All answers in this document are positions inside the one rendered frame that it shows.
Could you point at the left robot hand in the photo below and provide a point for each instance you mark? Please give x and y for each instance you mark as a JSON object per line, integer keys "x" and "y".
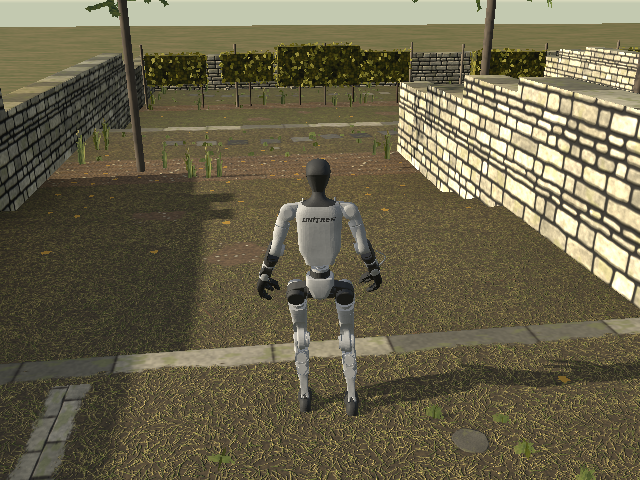
{"x": 268, "y": 285}

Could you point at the right robot upper arm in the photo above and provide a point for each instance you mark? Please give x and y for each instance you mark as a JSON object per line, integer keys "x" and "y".
{"x": 350, "y": 211}

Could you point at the robot right shin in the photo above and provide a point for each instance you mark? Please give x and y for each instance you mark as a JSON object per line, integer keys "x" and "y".
{"x": 350, "y": 369}

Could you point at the left robot upper arm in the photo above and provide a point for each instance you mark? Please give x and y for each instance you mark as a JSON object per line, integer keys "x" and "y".
{"x": 287, "y": 213}

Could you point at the robot right thigh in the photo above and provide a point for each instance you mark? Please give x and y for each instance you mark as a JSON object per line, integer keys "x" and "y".
{"x": 345, "y": 300}

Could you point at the right robot hand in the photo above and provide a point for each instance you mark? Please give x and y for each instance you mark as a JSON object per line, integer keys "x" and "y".
{"x": 366, "y": 278}

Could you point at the robot right forearm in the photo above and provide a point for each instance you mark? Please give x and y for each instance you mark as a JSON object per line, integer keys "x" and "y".
{"x": 371, "y": 261}

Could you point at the robot left forearm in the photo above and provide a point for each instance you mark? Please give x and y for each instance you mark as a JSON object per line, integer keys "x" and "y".
{"x": 268, "y": 265}

